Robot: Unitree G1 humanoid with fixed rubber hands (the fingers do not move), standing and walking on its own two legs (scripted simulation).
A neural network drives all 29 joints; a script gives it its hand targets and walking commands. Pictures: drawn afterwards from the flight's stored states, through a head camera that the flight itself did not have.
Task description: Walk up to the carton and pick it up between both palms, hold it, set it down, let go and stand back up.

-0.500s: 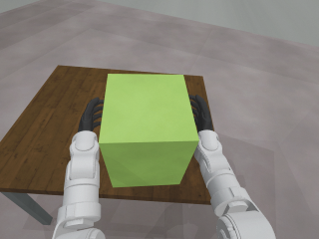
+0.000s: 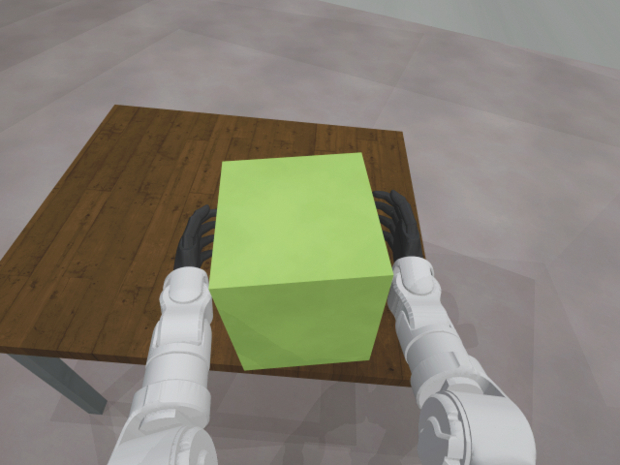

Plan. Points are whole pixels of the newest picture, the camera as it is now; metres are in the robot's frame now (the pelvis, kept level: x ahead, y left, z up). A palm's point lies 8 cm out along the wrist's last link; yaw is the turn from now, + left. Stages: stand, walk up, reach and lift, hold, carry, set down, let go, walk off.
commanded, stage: set down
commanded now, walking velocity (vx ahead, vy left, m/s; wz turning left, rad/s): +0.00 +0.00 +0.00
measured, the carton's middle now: (300, 266) +0.39 +0.06 +0.01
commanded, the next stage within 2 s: none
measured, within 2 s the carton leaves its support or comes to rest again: neither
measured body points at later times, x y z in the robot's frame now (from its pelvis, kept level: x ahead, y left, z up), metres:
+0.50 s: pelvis +0.01 +0.00 +0.00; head +0.07 +0.01 +0.44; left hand +0.35 +0.21 +0.00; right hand +0.43 -0.07 +0.03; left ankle +0.04 +0.15 -0.75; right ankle -0.03 -0.10 -0.75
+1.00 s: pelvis +0.02 +0.00 -0.01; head +0.11 -0.01 +0.43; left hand +0.36 +0.21 -0.02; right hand +0.45 -0.06 +0.00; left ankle +0.04 +0.15 -0.75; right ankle -0.03 -0.10 -0.75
